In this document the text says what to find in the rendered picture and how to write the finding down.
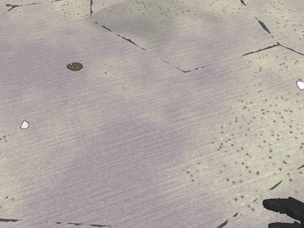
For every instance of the right robot hand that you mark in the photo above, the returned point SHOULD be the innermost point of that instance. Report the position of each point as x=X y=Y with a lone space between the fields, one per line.
x=291 y=207

